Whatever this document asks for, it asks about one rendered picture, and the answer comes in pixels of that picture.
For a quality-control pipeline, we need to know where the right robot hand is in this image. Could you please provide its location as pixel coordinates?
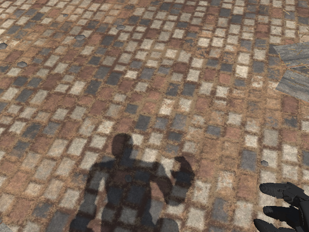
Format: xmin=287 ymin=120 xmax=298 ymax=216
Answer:
xmin=253 ymin=182 xmax=309 ymax=232

